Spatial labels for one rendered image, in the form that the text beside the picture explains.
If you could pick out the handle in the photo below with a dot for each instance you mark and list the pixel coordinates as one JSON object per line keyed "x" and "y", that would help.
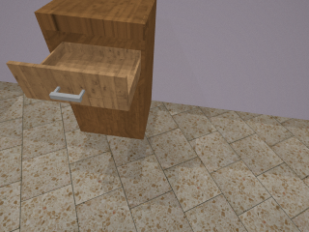
{"x": 66, "y": 97}

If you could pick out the drawer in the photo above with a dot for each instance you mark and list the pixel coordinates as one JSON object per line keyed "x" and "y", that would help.
{"x": 109, "y": 75}

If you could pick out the cabinet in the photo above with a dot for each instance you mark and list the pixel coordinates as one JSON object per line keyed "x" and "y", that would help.
{"x": 126, "y": 24}

